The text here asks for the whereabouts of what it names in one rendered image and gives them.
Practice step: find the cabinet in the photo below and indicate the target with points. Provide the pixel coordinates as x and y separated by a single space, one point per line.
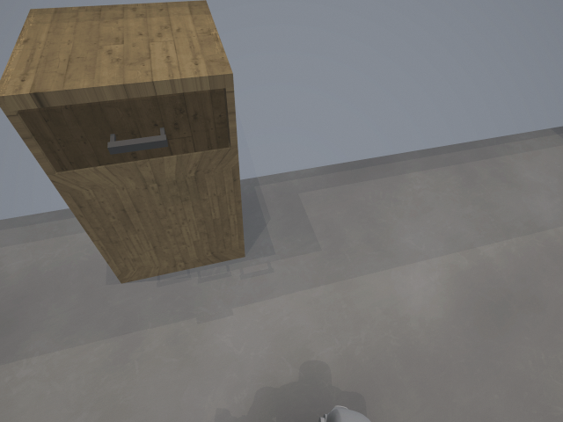
148 217

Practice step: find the drawer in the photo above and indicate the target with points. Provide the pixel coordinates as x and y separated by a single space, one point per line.
75 136

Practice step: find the right robot shin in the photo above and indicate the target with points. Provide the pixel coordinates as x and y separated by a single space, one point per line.
338 407

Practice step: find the handle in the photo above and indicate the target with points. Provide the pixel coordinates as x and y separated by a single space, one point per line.
152 142

